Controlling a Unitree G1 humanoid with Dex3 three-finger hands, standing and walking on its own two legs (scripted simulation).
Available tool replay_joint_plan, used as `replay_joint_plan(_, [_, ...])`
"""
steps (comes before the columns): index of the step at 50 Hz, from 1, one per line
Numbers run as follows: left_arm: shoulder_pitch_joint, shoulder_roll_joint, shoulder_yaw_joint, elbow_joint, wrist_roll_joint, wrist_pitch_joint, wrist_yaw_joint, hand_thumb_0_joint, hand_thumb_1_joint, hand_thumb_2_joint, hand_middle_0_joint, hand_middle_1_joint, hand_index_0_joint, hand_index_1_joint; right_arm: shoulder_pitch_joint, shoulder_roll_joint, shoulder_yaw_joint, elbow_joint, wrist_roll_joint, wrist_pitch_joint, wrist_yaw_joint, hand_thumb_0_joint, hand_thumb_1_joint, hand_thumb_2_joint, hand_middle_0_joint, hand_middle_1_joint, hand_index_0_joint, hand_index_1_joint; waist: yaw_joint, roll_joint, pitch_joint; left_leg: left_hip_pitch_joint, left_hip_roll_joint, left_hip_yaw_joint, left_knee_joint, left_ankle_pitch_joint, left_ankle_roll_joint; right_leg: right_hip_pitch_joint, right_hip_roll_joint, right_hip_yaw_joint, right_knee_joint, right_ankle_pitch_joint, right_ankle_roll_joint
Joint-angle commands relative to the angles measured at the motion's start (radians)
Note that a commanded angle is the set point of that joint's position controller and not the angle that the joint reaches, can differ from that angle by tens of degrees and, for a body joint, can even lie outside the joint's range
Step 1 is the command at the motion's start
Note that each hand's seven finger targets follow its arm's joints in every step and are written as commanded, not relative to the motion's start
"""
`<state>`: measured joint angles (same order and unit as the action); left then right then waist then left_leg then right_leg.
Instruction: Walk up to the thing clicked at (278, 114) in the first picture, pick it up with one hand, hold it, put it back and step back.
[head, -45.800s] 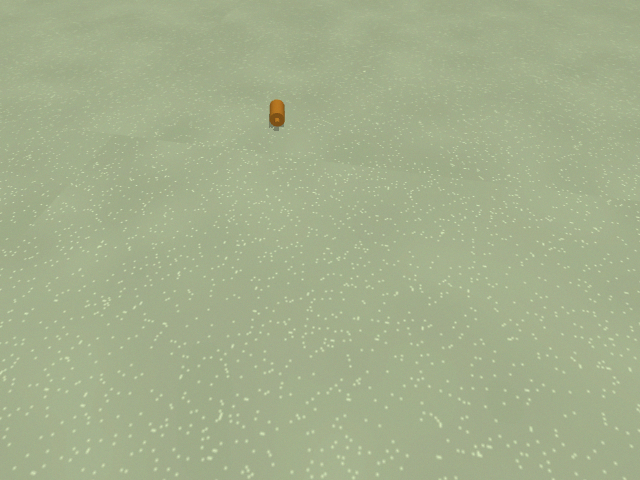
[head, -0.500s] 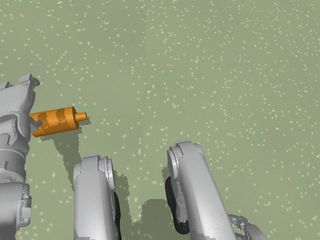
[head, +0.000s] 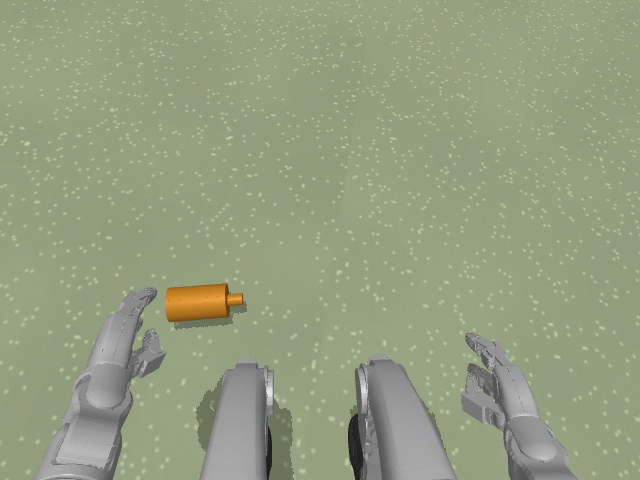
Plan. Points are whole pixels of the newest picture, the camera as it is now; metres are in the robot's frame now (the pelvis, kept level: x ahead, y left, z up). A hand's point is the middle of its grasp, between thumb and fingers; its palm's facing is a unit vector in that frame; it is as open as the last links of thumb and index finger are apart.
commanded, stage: home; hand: left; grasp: from above
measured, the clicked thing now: (206, 301) +0.49 +0.25 -0.52
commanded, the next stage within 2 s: none
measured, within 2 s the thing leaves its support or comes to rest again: neither
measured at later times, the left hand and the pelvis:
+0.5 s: hand (113, 380) +0.23 +0.18 +0.10, palm faces +0.09 -0.97 -0.21, open 7.4 cm; pelvis +0.06 +0.00 +0.15, yaw +2 degrees
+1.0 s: hand (110, 391) +0.22 +0.18 +0.11, palm faces +0.09 -0.98 -0.20, open 7.4 cm; pelvis +0.07 +0.00 +0.16, yaw +3 degrees
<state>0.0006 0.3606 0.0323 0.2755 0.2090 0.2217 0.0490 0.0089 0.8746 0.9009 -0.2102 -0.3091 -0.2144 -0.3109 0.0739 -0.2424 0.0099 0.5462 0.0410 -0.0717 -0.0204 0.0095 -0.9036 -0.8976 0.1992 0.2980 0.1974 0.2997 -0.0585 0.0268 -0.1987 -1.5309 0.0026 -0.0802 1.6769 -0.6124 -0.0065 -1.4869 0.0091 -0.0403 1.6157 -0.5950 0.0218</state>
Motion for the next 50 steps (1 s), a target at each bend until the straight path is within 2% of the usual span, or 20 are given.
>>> replay_joint_plan(1, [-0.033,0.118,0.073,-0.270,-0.106,0.013,0.039,0.000,0.900,0.899,-0.199,-0.298,-0.199,-0.298,0.058,-0.133,-0.047,-0.114,0.002,-0.061,-0.049,0.000,-0.900,-0.900,0.200,0.300,0.200,0.300,-0.029,0.081,-0.364,0.467,0.002,-0.005,-0.391,0.045,0.031,0.356,0.015,0.009,-0.357,0.082,-0.043])
replay_joint_plan(3, [0.014,0.091,0.072,-0.289,-0.136,0.036,0.045,0.000,0.900,0.899,-0.199,-0.298,-0.199,-0.298,0.074,-0.122,-0.037,-0.119,0.003,-0.070,-0.062,0.000,-0.900,-0.900,0.200,0.300,0.200,0.300,-0.037,0.067,-0.349,0.508,0.001,-0.005,-0.429,0.102,0.031,0.430,0.015,0.010,-0.402,0.130,-0.042])
replay_joint_plan(6, [0.093,0.068,0.086,-0.324,-0.180,0.080,0.049,0.000,0.900,0.899,-0.199,-0.298,-0.199,-0.298,0.094,-0.115,-0.026,-0.125,0.002,-0.082,-0.087,0.000,-0.900,-0.900,0.200,0.300,0.200,0.300,-0.013,0.084,-0.307,0.606,0.006,-0.014,-0.515,0.140,0.023,0.500,0.014,0.008,-0.471,0.154,-0.044])
replay_joint_plan(8, [0.120,0.039,0.078,-0.349,-0.206,0.101,0.049,0.000,0.900,0.899,-0.199,-0.298,-0.199,-0.298,0.105,-0.105,-0.014,-0.134,0.003,-0.095,-0.105,0.000,-0.900,-0.900,0.200,0.300,0.200,0.300,-0.023,0.068,-0.277,0.642,0.007,-0.014,-0.557,0.166,0.022,0.558,0.016,0.003,-0.521,0.177,-0.042])
replay_joint_plan(9, [0.166,0.022,0.081,-0.359,-0.223,0.113,0.048,0.000,0.900,0.899,-0.199,-0.298,-0.199,-0.298,0.116,-0.101,-0.010,-0.135,0.004,-0.102,-0.113,0.000,-0.900,-0.900,0.200,0.300,0.200,0.300,-0.015,0.066,-0.258,0.668,0.007,-0.015,-0.584,0.180,0.020,0.586,0.014,0.002,-0.543,0.189,-0.042])
replay_joint_plan(12, [0.238,0.004,0.082,-0.409,-0.250,0.141,0.042,0.000,0.900,0.899,-0.199,-0.298,-0.199,-0.298,0.140,-0.096,-0.006,-0.149,-0.002,-0.117,-0.137,0.000,-0.900,-0.900,0.200,0.300,0.200,0.300,-0.012,0.080,-0.215,0.749,0.008,-0.009,-0.658,0.223,0.016,0.660,0.018,-0.005,-0.619,0.224,-0.039])
replay_joint_plan(14, [0.287,-0.006,0.089,-0.451,-0.267,0.158,0.041,0.000,0.900,0.899,-0.199,-0.298,-0.199,-0.298,0.152,-0.089,0.000,-0.167,-0.004,-0.128,-0.150,0.000,-0.900,-0.900,0.200,0.300,0.200,0.300,-0.003,0.058,-0.173,0.771,0.002,0.005,-0.699,0.209,0.020,0.721,0.017,-0.007,-0.681,0.219,-0.034])
replay_joint_plan(16, [0.338,-0.024,0.076,-0.497,-0.278,0.169,0.035,0.000,0.900,0.899,-0.199,-0.298,-0.199,-0.297,0.161,-0.078,0.001,-0.174,-0.007,-0.142,-0.162,0.000,-0.900,-0.900,0.200,0.300,0.200,0.300,-0.001,0.067,-0.139,0.804,-0.002,0.017,-0.736,0.219,0.021,0.763,0.018,-0.007,-0.732,0.225,-0.033])
replay_joint_plan(18, [0.395,-0.028,0.080,-0.536,-0.281,0.177,0.032,0.000,0.899,0.899,-0.199,-0.298,-0.199,-0.297,0.166,-0.077,-0.002,-0.184,-0.008,-0.155,-0.171,0.000,-0.900,-0.900,0.200,0.300,0.200,0.300,0.004,0.058,-0.126,0.840,-0.002,0.019,-0.765,0.253,0.019,0.802,0.022,-0.011,-0.760,0.250,-0.032])
replay_joint_plan(22, [0.484,-0.042,0.063,-0.576,-0.274,0.190,0.019,0.000,0.900,0.899,-0.199,-0.298,-0.199,-0.297,0.179,-0.077,-0.007,-0.196,-0.015,-0.173,-0.181,0.000,-0.900,-0.900,0.200,0.300,0.200,0.300,0.005,0.019,-0.099,0.887,-0.005,0.020,-0.791,0.333,0.022,0.854,0.024,-0.017,-0.795,0.313,-0.031])
replay_joint_plan(25, [0.483,-0.051,0.050,-0.608,-0.275,0.191,0.002,0.000,0.900,0.899,-0.199,-0.298,-0.199,-0.297,0.173,-0.081,-0.013,-0.195,-0.020,-0.186,-0.182,0.000,-0.900,-0.900,0.200,0.300,0.200,0.300,0.002,0.021,-0.053,0.896,-0.004,0.021,-0.824,0.304,0.024,0.855,0.026,-0.024,-0.823,0.284,-0.029])
replay_joint_plan(27, [0.505,-0.044,0.063,-0.592,-0.270,0.195,-0.005,0.000,0.900,0.899,-0.199,-0.298,-0.199,-0.297,0.172,-0.089,-0.018,-0.195,-0.023,-0.196,-0.182,0.000,-0.900,-0.900,0.200,0.300,0.200,0.300,0.008,0.008,-0.031,0.905,-0.002,0.020,-0.839,0.298,0.023,0.859,0.027,-0.029,-0.827,0.271,-0.028])
replay_joint_plan(29, [0.488,-0.049,0.049,-0.595,-0.266,0.191,-0.014,0.000,0.899,0.899,-0.199,-0.298,-0.199,-0.297,0.162,-0.091,-0.019,-0.195,-0.025,-0.205,-0.182,0.000,-0.900,-0.900,0.200,0.300,0.200,0.300,0.000,0.003,0.001,0.905,-0.003,0.024,-0.846,0.281,0.024,0.849,0.026,-0.029,-0.836,0.256,-0.026])
replay_joint_plan(31, [0.479,-0.043,0.062,-0.580,-0.266,0.190,-0.019,0.000,0.899,0.899,-0.199,-0.298,-0.199,-0.297,0.164,-0.093,-0.020,-0.189,-0.028,-0.213,-0.182,0.000,-0.900,-0.900,0.200,0.300,0.200,0.300,0.003,0.007,0.003,0.910,-0.006,0.029,-0.845,0.275,0.025,0.850,0.023,-0.027,-0.841,0.249,-0.025])
replay_joint_plan(34, [0.463,-0.038,0.055,-0.593,-0.263,0.183,-0.027,0.000,0.899,0.898,-0.199,-0.298,-0.199,-0.297,0.164,-0.099,-0.025,-0.187,-0.029,-0.224,-0.179,0.000,-0.900,-0.900,0.200,0.300,0.200,0.300,0.001,0.008,-0.026,0.929,-0.009,0.027,-0.836,0.322,0.024,0.869,0.020,-0.023,-0.832,0.294,-0.025])
replay_joint_plan(35, [0.478,-0.034,0.069,-0.586,-0.260,0.183,-0.027,0.000,0.899,0.898,-0.199,-0.298,-0.199,-0.297,0.162,-0.100,-0.026,-0.183,-0.030,-0.227,-0.178,0.000,-0.900,-0.900,0.200,0.300,0.200,0.300,0.013,0.008,-0.026,0.934,-0.007,0.028,-0.838,0.329,0.023,0.875,0.021,-0.025,-0.827,0.297,-0.026])
replay_joint_plan(36, [0.472,-0.038,0.057,-0.587,-0.259,0.183,-0.029,0.000,0.899,0.898,-0.199,-0.298,-0.199,-0.297,0.163,-0.098,-0.025,-0.180,-0.030,-0.228,-0.177,0.000,-0.900,-0.900,0.200,0.300,0.200,0.300,0.010,0.025,-0.026,0.940,-0.009,0.035,-0.834,0.340,0.022,0.873,0.019,-0.020,-0.826,0.310,-0.026])
replay_joint_plan(43, [0.471,-0.031,0.058,-0.592,-0.251,0.180,-0.026,0.000,0.899,0.898,-0.199,-0.298,-0.199,-0.297,0.153,-0.098,-0.023,-0.173,-0.035,-0.233,-0.176,0.000,-0.900,-0.900,0.200,0.300,0.200,0.300,0.014,0.025,-0.052,0.956,-0.011,0.033,-0.829,0.363,0.022,0.896,0.017,-0.017,-0.828,0.338,-0.025])
replay_joint_plan(48, [0.464,-0.038,0.054,-0.587,-0.255,0.177,-0.025,0.000,0.900,0.899,-0.199,-0.298,-0.199,-0.298,0.146,-0.100,-0.022,-0.168,-0.034,-0.235,-0.175,0.000,-0.900,-0.900,0.200,0.300,0.200,0.300,0.014,0.006,-0.032,0.940,-0.009,0.028,-0.838,0.333,0.024,0.893,0.018,-0.021,-0.833,0.311,-0.024])
replay_joint_plan(50, [0.472,-0.031,0.060,-0.590,-0.254,0.179,-0.024,0.000,0.900,0.899,-0.199,-0.298,-0.199,-0.298,0.153,-0.099,-0.024,-0.168,-0.035,-0.234,-0.175,0.000,-0.900,-0.900,0.200,0.300,0.200,0.300,0.018,0.040,-0.052,0.954,-0.008,0.031,-0.837,0.348,0.020,0.894,0.017,-0.019,-0.828,0.321,-0.027])
